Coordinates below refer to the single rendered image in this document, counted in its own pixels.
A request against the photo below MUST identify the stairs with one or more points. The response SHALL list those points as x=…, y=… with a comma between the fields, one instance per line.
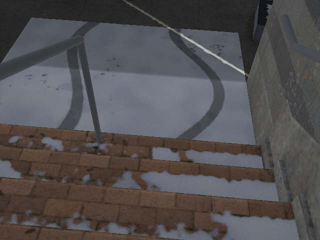
x=61, y=184

